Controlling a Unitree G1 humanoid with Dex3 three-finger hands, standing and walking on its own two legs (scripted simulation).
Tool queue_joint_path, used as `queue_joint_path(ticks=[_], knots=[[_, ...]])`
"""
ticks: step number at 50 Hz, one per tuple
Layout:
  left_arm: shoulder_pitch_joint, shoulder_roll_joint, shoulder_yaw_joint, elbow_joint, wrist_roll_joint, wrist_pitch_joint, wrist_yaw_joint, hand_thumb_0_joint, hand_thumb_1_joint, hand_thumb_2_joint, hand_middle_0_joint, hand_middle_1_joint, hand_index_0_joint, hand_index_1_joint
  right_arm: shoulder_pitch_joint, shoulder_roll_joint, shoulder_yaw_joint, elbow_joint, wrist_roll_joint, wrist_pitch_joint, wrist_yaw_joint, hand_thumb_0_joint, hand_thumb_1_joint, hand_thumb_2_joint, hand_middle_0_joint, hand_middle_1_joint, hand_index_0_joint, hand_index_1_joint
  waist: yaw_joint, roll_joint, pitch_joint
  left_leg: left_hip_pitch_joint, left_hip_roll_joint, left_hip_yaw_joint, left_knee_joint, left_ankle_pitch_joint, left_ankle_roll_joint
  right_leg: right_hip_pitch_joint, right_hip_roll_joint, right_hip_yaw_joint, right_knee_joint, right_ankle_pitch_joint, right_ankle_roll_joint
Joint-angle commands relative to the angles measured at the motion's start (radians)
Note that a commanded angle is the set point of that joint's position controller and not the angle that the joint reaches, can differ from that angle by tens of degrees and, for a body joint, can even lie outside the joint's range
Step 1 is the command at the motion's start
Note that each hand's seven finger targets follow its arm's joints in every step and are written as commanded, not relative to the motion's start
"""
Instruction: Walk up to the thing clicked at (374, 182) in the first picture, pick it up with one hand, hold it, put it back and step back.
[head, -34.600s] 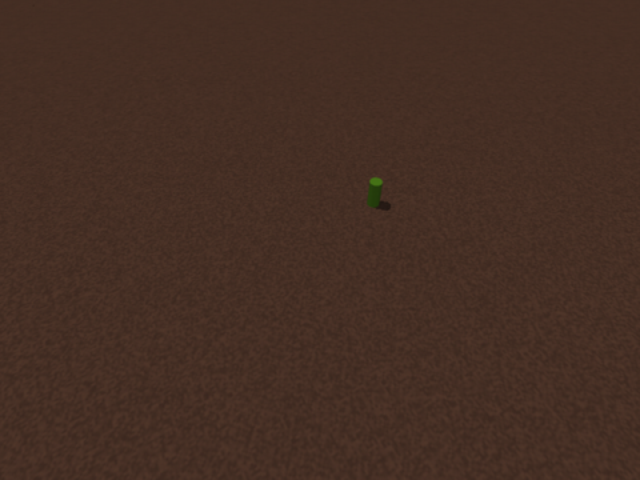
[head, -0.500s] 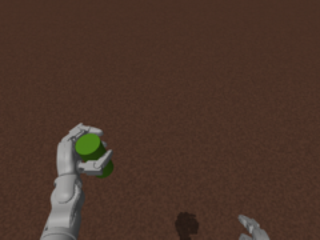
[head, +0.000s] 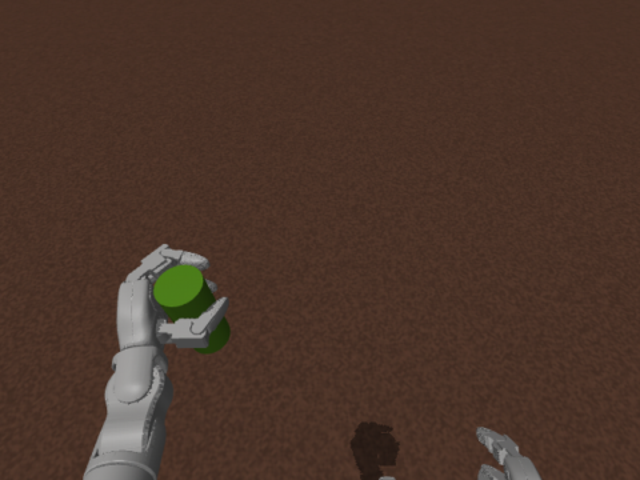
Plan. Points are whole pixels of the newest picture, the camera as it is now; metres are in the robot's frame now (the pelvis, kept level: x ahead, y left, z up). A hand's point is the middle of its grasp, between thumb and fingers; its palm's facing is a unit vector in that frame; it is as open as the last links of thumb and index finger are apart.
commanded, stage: hold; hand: left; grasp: from the side
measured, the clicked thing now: (196, 312) +0.32 +0.18 +0.02
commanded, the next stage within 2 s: crouch in 0.34 s
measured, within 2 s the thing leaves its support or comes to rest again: neither
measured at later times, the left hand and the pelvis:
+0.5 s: hand (195, 302) +0.32 +0.17 +0.05, palm faces +0.20 -0.98 -0.04, open 8.1 cm; pelvis +0.00 +0.00 +0.00, yaw +0 degrees
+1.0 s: hand (204, 346) +0.33 +0.20 -0.11, palm faces +0.25 -0.97 -0.03, open 8.0 cm; pelvis -0.02 +0.00 -0.10, yaw +0 degrees
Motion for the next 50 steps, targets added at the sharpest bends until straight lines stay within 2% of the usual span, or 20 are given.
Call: queue_joint_path(ticks=[1,5,10,11,13,14,16,17,18,21,22,23,28,32,33,34,40,45,47,50], knots=[[-0.294,0.137,0.055,-0.314,-0.003,-0.107,-0.001,0.000,0.294,1.250,-1.213,-1.357,-1.224,-1.362,-0.043,-0.130,-0.045,-0.142,-0.001,-0.043,-0.012,0.000,-0.914,-0.909,0.199,0.300,0.199,0.300,0.005,0.003,-0.303,0.084,-0.010,0.005,-0.129,0.231,0.003,0.180,-0.004,0.001,-0.103,0.237,-0.003],[-0.314,0.142,0.069,-0.357,-0.011,-0.114,0.009,0.000,0.309,1.242,-1.196,-1.341,-1.206,-1.346,-0.054,-0.124,-0.038,-0.143,0.001,-0.046,-0.018,0.000,-0.908,-0.908,0.199,0.300,0.199,0.300,0.008,0.029,-0.290,0.081,-0.011,0.005,-0.138,0.201,0.002,0.171,-0.006,0.003,-0.108,0.207,-0.004],[-0.292,0.107,0.032,-0.336,-0.011,-0.105,0.007,0.000,0.300,1.240,-1.206,-1.355,-1.218,-1.358,-0.059,-0.119,-0.033,-0.145,0.002,-0.052,-0.021,0.000,-0.914,-0.908,0.199,0.300,0.199,0.300,-0.007,0.000,-0.258,0.071,-0.007,0.001,-0.144,0.178,0.005,0.159,-0.004,0.003,-0.115,0.191,-0.001],[-0.325,0.143,0.061,-0.358,-0.010,-0.107,0.010,0.000,0.278,1.236,-1.192,-1.341,-1.203,-1.346,-0.049,-0.126,-0.038,-0.137,0.002,-0.052,-0.023,0.000,-0.911,-0.908,0.199,0.300,0.199,0.300,-0.001,0.015,-0.273,0.075,-0.008,0.002,-0.142,0.189,0.005,0.166,-0.004,0.004,-0.112,0.202,-0.003],[-0.274,0.104,0.034,-0.272,-0.005,-0.096,0.001,0.000,0.304,1.241,-1.202,-1.351,-1.214,-1.354,-0.050,-0.123,-0.036,-0.133,0.001,-0.051,-0.022,0.000,-0.912,-0.908,0.199,0.300,0.199,0.300,-0.013,-0.005,-0.236,0.063,-0.007,0.001,-0.141,0.181,0.006,0.140,-0.004,0.002,-0.114,0.195,-0.001],[-0.296,0.112,0.030,-0.329,-0.008,-0.103,0.000,0.000,0.302,1.240,-1.194,-1.347,-1.206,-1.351,-0.047,-0.124,-0.037,-0.135,0.002,-0.053,-0.021,0.000,-0.908,-0.907,0.199,0.300,0.199,0.300,-0.008,0.002,-0.262,0.078,-0.006,0.002,-0.142,0.188,0.005,0.150,-0.004,0.001,-0.112,0.202,-0.003],[-0.264,0.109,0.038,-0.273,-0.009,-0.098,-0.004,0.000,0.300,1.242,-1.198,-1.349,-1.210,-1.353,-0.052,-0.123,-0.037,-0.129,0.002,-0.053,-0.021,0.000,-0.905,-0.907,0.199,0.300,0.199,0.300,-0.004,-0.011,-0.232,0.061,-0.009,0.005,-0.135,0.180,0.007,0.138,-0.006,0.001,-0.117,0.196,0.000],[-0.264,0.091,0.016,-0.263,-0.010,-0.096,-0.011,0.000,0.305,1.237,-1.195,-1.342,-1.207,-1.345,-0.053,-0.122,-0.037,-0.130,0.000,-0.055,-0.019,0.000,-0.907,-0.907,0.199,0.300,0.199,0.300,-0.015,-0.027,-0.228,0.055,-0.010,0.005,-0.131,0.180,0.010,0.141,-0.007,0.002,-0.118,0.201,0.004],[-0.298,0.121,0.050,-0.294,-0.012,-0.098,-0.007,0.000,0.312,1.232,-1.191,-1.337,-1.203,-1.340,-0.051,-0.126,-0.039,-0.132,0.001,-0.057,-0.018,0.000,-0.907,-0.907,0.199,0.300,0.199,0.300,-0.003,-0.006,-0.255,0.059,-0.010,0.003,-0.132,0.188,0.008,0.150,-0.006,0.002,-0.114,0.207,0.001],[-0.318,0.139,0.043,-0.356,-0.006,-0.103,-0.005,0.000,0.322,1.253,-1.202,-1.355,-1.213,-1.359,-0.043,-0.129,-0.041,-0.134,0.001,-0.055,-0.020,0.000,-0.909,-0.907,0.199,0.300,0.199,0.300,0.001,0.019,-0.315,0.107,-0.010,0.003,-0.134,0.230,0.003,0.181,-0.005,0.003,-0.108,0.238,-0.002],[-0.296,0.130,0.045,-0.320,-0.008,-0.097,-0.005,0.000,0.284,1.295,-1.251,-1.400,-1.255,-1.413,-0.053,-0.127,-0.039,-0.133,0.001,-0.056,-0.019,0.000,-0.905,-0.912,0.199,0.301,0.200,0.301,-0.003,0.022,-0.280,0.096,-0.011,0.004,-0.133,0.231,0.003,0.168,-0.004,0.004,-0.108,0.239,-0.002],[-0.290,0.139,0.057,-0.351,-0.010,-0.097,-0.001,0.000,0.207,1.217,-1.218,-1.333,-1.228,-1.337,-0.045,-0.126,-0.039,-0.134,0.002,-0.057,-0.019,0.000,-0.884,-0.905,0.199,0.300,0.200,0.300,0.006,0.017,-0.317,0.107,-0.010,0.003,-0.130,0.246,0.003,0.191,-0.003,0.003,-0.109,0.256,-0.002],[-0.233,0.092,0.064,-0.252,-0.027,-0.099,0.002,0.000,0.282,1.209,-1.257,-1.342,-1.270,-1.342,-0.048,-0.123,-0.039,-0.118,0.000,-0.056,-0.017,0.000,-0.873,-0.902,0.198,0.300,0.199,0.300,-0.007,-0.037,-0.235,0.055,-0.007,0.005,-0.113,0.255,0.009,0.150,-0.004,0.000,-0.099,0.277,0.004],[-0.201,0.074,0.055,-0.138,-0.011,-0.132,-0.016,0.000,0.304,1.233,-1.293,-1.373,-1.306,-1.372,-0.051,-0.130,-0.050,-0.119,-0.006,-0.055,-0.005,0.000,-0.874,-0.902,0.198,0.300,0.199,0.300,-0.021,-0.060,-0.172,-0.026,-0.007,0.005,-0.084,0.189,0.015,0.058,-0.008,0.001,-0.073,0.222,0.004],[-0.235,0.103,0.078,-0.157,-0.004,-0.151,-0.016,0.000,0.313,1.232,-1.306,-1.381,-1.321,-1.378,-0.056,-0.132,-0.056,-0.117,-0.008,-0.057,-0.001,0.000,-0.872,-0.901,0.198,0.300,0.199,0.300,-0.014,-0.025,-0.177,-0.039,-0.009,0.006,-0.074,0.172,0.012,0.035,-0.011,0.003,-0.056,0.200,-0.001],[-0.270,0.112,0.071,-0.170,0.004,-0.171,-0.022,0.000,0.300,1.219,-1.296,-1.369,-1.311,-1.366,-0.055,-0.133,-0.059,-0.116,-0.012,-0.057,0.004,0.000,-0.875,-0.901,0.199,0.300,0.199,0.300,-0.020,0.000,-0.195,-0.048,-0.011,0.004,-0.059,0.154,0.010,0.014,-0.011,0.005,-0.039,0.179,-0.004],[-0.341,0.131,0.147,-0.043,-0.016,-0.314,-0.034,0.000,0.289,1.201,-1.248,-1.341,-1.264,-1.338,-0.022,-0.146,-0.077,-0.098,-0.029,-0.075,0.029,0.000,-0.881,-0.902,0.199,0.300,0.199,0.300,-0.034,-0.015,-0.358,-0.188,-0.015,-0.006,0.125,0.183,0.014,-0.115,-0.007,0.010,0.139,0.204,-0.010],[-0.416,0.149,0.137,0.076,-0.011,-0.457,-0.065,0.000,0.247,1.149,-1.190,-1.271,-1.199,-1.273,-0.035,-0.169,-0.083,-0.094,-0.047,-0.094,0.054,0.000,-0.890,-0.904,0.198,0.300,0.199,0.300,-0.042,0.052,-0.486,-0.403,-0.017,-0.018,0.359,0.119,0.006,-0.406,-0.001,0.003,0.378,0.105,-0.023],[-0.455,0.179,0.147,0.105,-0.009,-0.491,-0.071,0.000,0.248,1.148,-1.184,-1.260,-1.191,-1.265,-0.034,-0.187,-0.081,-0.101,-0.050,-0.093,0.060,0.000,-0.884,-0.902,0.198,0.300,0.199,0.300,-0.036,0.071,-0.543,-0.468,-0.019,-0.022,0.429,0.097,0.006,-0.484,0.001,0.008,0.451,0.079,-0.027],[-0.539,0.276,0.206,0.139,-0.006,-0.515,-0.083,0.000,0.205,1.165,-1.176,-1.254,-1.176,-1.266,-0.031,-0.216,-0.076,-0.104,-0.054,-0.079,0.066,0.000,-0.881,-0.903,0.198,0.300,0.199,0.300,-0.020,0.116,-0.653,-0.511,-0.020,-0.027,0.506,0.133,0.002,-0.563,0.005,0.014,0.547,0.089,-0.034]])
